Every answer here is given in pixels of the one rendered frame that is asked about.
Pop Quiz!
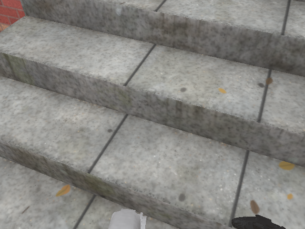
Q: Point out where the robot right hand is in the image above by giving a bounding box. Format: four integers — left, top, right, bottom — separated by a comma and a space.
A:
232, 215, 286, 229

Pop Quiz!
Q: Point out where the left robot thigh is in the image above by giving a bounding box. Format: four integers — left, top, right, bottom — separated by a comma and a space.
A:
108, 208, 147, 229

